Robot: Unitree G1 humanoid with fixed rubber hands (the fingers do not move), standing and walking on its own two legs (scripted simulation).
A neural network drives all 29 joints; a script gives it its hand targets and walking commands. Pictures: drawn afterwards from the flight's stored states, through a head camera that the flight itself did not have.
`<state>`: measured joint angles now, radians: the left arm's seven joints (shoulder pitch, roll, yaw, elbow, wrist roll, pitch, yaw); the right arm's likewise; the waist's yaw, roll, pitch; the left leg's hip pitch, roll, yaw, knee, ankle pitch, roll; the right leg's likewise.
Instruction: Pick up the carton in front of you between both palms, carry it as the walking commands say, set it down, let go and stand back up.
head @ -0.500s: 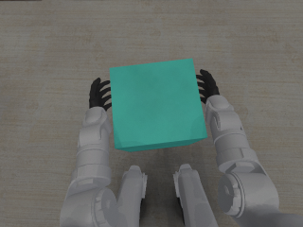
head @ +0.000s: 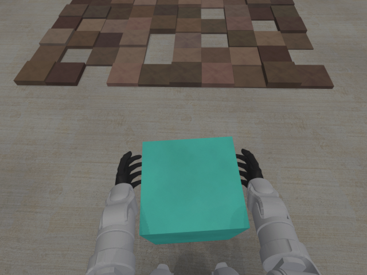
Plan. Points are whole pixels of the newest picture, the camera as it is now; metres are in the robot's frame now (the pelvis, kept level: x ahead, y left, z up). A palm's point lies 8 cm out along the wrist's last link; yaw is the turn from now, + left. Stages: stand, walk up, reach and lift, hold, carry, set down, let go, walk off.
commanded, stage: reach and lift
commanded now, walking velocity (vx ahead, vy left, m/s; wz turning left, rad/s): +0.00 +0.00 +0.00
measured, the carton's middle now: (190, 195) +0.33 +0.00 -0.11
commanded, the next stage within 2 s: hold in 1.40 s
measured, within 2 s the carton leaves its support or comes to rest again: neither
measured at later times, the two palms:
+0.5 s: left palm (108, 174) +0.31 +0.15 +0.09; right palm (273, 176) +0.30 -0.15 +0.08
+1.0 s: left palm (108, 170) +0.31 +0.15 +0.10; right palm (274, 170) +0.31 -0.15 +0.09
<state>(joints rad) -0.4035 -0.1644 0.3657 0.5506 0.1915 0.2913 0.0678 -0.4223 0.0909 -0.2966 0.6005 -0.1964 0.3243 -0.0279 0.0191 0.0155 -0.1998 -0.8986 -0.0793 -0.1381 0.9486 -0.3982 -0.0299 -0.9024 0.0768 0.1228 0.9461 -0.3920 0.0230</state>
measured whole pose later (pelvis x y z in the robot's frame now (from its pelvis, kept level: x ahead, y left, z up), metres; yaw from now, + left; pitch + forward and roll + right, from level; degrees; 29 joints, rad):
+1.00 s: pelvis +0.01 +0.00 +0.07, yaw +0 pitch -4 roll +0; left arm -0.32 -0.17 0.29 0.37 0.30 0.62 0.00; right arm -0.29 0.16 -0.26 0.35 -0.29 0.65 -0.01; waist 0.00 0.00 -0.01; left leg -0.14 -0.04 -0.15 0.42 -0.21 -0.01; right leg -0.14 0.04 0.13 0.41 -0.21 0.01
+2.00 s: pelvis +0.01 +0.00 +0.07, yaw +0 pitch -7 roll +0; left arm -0.33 -0.17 0.28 0.29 0.31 0.73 -0.01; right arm -0.30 0.16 -0.25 0.28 -0.30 0.77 0.00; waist 0.01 0.00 0.00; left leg -0.06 -0.04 -0.14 0.38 -0.19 -0.01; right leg -0.06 0.04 0.13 0.37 -0.19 0.01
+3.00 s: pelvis +0.28 +0.05 +0.04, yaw +0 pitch +4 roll +1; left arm 0.01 -0.13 0.06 -0.55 0.01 1.19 0.15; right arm 0.02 0.13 -0.04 -0.53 -0.02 1.20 -0.14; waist 0.05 -0.05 -0.15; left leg -0.47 0.04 0.23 0.54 -0.15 0.04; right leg -0.05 -0.11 -0.14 0.50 -0.49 0.05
